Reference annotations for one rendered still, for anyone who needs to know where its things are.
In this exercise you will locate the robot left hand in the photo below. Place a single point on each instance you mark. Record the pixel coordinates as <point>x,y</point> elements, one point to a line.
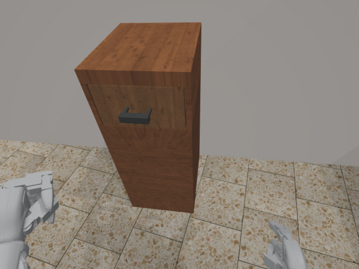
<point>15,203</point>

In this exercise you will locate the handle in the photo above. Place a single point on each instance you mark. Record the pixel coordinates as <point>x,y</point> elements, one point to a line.
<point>135,118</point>

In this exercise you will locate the robot left forearm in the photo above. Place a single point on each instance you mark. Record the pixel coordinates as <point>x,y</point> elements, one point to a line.
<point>13,255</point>

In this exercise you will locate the drawer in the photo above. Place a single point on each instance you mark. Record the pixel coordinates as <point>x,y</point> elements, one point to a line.
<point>168,104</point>

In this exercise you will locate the cabinet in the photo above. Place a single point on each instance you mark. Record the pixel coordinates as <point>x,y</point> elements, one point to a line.
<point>158,166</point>

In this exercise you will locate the robot right hand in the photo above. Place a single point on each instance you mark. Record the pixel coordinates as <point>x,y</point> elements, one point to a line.
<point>289,253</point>

